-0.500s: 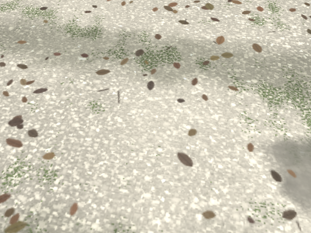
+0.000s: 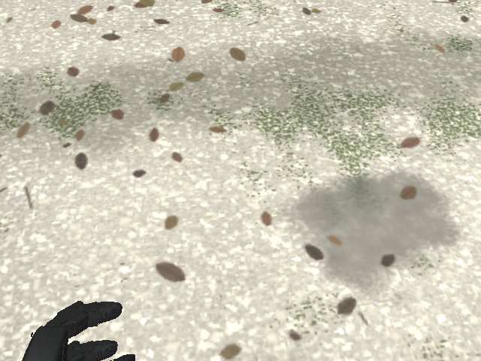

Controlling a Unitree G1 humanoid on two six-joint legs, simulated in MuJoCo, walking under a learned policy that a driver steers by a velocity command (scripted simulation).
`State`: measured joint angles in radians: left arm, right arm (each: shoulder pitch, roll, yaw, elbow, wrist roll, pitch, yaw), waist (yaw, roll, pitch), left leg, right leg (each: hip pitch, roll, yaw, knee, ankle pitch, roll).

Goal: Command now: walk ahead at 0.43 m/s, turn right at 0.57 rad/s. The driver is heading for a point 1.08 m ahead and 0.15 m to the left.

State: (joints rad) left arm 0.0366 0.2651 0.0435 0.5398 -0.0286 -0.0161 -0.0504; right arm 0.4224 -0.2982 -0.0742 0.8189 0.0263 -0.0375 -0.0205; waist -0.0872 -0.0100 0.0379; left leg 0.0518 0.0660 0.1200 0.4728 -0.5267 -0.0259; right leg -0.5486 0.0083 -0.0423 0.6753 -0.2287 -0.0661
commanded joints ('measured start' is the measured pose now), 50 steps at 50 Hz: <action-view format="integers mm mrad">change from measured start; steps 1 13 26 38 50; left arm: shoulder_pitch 400 248 314 164 116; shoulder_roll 261 135 207 111 179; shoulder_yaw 104 37 37 -2 46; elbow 27 90 204 67 50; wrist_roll -18 11 27 56 28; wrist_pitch -2 -61 -35 -85 -119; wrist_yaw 28 52 65 58 46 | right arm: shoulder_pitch -71 -278 -234 -151 -78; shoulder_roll -83 -49 -126 -142 -114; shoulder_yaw -7 20 -6 -11 -9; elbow -130 -191 -218 -202 -154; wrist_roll -46 -49 -11 -14 -3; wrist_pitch -46 -63 -69 -40 2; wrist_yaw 3 19 70 22 2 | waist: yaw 233 103 28 94 129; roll -121 -51 -74 60 130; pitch -254 -36 -163 -34 -127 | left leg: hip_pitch -631 -677 -329 -285 -218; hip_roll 11 21 -126 50 -2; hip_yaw -8 -154 -68 -424 -540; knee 707 385 10 -262 72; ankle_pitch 337 508 467 695 547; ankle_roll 37 -40 166 316 158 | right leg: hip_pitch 870 324 614 -79 377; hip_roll -129 -102 -169 -72 -28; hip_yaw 342 256 137 100 144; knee -132 -456 -65 270 -257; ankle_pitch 45 405 995 33 171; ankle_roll -177 -171 -65 149 37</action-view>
